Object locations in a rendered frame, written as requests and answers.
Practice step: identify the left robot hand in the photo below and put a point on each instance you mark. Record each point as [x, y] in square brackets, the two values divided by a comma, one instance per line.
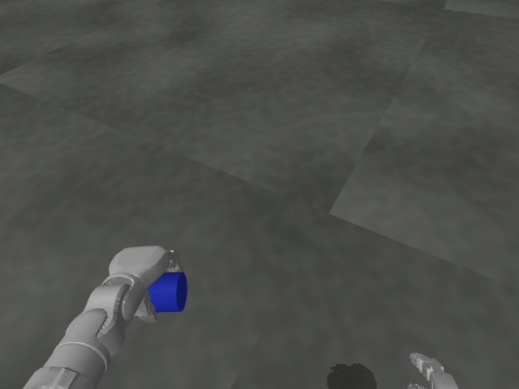
[148, 263]

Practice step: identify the left robot arm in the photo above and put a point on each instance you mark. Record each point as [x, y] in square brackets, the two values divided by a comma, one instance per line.
[93, 337]

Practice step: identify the right robot hand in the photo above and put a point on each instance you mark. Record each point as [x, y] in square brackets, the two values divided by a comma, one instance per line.
[433, 371]

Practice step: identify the can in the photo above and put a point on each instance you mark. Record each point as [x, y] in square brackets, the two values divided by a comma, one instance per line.
[169, 292]

